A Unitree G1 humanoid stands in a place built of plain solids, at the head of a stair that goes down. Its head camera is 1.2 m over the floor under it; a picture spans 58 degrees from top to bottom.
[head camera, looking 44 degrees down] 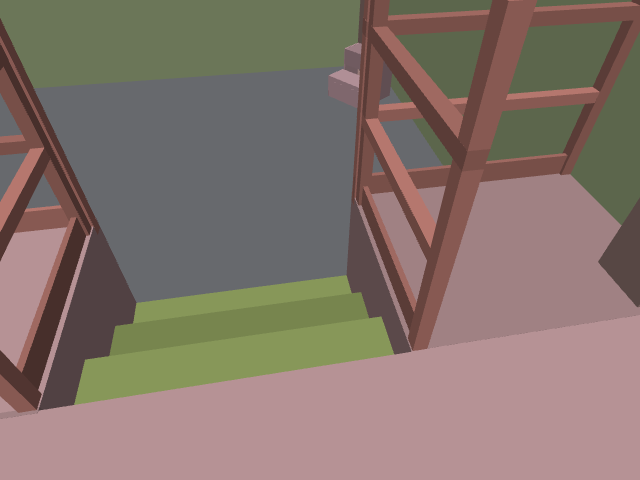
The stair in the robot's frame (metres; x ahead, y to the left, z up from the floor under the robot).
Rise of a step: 0.19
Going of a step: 0.28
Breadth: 1.12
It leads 10 degrees to the left of straight ahead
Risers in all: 4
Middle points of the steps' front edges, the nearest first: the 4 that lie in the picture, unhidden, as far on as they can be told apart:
0.64 0.26 0.00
0.92 0.30 -0.19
1.19 0.35 -0.38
1.47 0.40 -0.57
